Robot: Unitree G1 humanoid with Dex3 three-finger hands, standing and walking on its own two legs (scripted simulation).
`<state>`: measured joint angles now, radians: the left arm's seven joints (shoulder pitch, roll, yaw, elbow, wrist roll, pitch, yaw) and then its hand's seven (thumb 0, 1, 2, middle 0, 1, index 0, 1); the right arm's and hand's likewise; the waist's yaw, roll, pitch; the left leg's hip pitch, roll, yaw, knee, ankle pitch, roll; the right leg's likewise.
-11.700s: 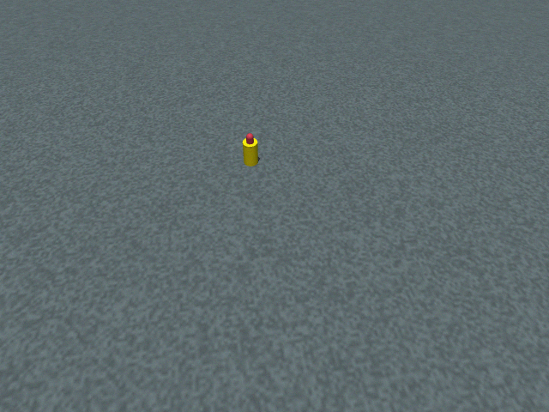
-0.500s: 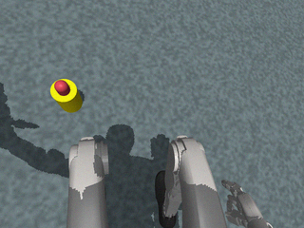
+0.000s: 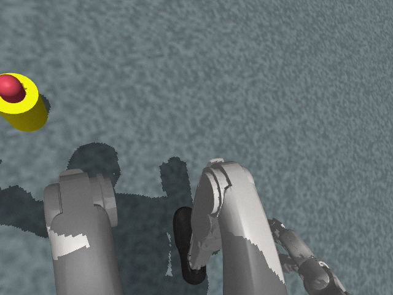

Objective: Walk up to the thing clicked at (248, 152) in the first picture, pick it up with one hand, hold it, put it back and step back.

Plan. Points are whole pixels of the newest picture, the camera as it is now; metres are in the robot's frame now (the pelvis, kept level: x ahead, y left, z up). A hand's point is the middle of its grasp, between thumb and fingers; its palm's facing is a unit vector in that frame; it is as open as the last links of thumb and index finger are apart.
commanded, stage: approach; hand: left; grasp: from the side
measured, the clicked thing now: (18, 101) +0.48 +0.30 -0.22
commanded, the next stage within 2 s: close in in 0.06 s
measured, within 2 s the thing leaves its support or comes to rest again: neither
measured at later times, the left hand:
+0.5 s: hand out of the picture +0.42 +0.31 -0.19, palm faces +0.34 -0.94 +0.02, open 17.6 cm
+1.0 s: hand (16, 120) +0.43 +0.29 -0.21, palm faces +0.35 -0.94 -0.01, open 16.6 cm
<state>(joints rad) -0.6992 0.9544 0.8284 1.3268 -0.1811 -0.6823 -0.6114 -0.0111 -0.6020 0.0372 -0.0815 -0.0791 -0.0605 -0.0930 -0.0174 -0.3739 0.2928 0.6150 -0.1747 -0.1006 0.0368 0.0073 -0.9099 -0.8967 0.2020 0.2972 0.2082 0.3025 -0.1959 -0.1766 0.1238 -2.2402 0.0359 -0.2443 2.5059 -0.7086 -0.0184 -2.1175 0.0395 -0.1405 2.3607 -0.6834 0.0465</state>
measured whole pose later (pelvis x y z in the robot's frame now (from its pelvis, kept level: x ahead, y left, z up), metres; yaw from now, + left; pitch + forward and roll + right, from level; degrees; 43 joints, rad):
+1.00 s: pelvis -0.01 +0.01 -0.04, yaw -5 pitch +12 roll -17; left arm -0.65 0.87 0.59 1.48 -0.09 -1.08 -0.06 -0.01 -0.40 0.16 -0.09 -0.10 -0.08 -0.10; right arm -0.17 -0.38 0.51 0.55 -0.36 0.04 0.13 0.00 -0.91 -0.90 0.20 0.30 0.21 0.30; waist -0.26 -0.27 0.30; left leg -2.22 0.03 -0.38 2.67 -0.72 -0.01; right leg -2.06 0.09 -0.23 2.42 -0.63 0.08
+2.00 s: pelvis -0.01 +0.01 -0.03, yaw -6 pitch +14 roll -18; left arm -0.73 0.92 0.54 1.42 -0.08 -0.98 -0.02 -0.03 -0.37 0.88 -0.58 -0.97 -0.64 -1.00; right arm -0.17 -0.36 0.52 0.55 -0.35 0.09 0.12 0.00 -0.91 -0.90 0.20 0.30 0.21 0.30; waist -0.26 -0.28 0.31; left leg -2.22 0.04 -0.40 2.65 -0.74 -0.02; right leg -2.06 0.09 -0.24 2.39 -0.64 0.08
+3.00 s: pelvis +0.01 -0.01 +0.03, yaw +3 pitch +31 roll -9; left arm -0.58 0.55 0.50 0.82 -0.13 -0.55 -0.15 -0.04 -0.51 1.04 -0.63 -0.99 -0.68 -1.01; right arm 0.05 -0.28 0.13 0.65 -0.11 0.07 0.07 0.01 -0.90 -0.90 0.20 0.30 0.21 0.30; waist -0.15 -0.05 -0.02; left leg -2.22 0.03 -0.18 2.38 -0.71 -0.03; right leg -2.12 0.01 -0.10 2.29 -0.71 0.03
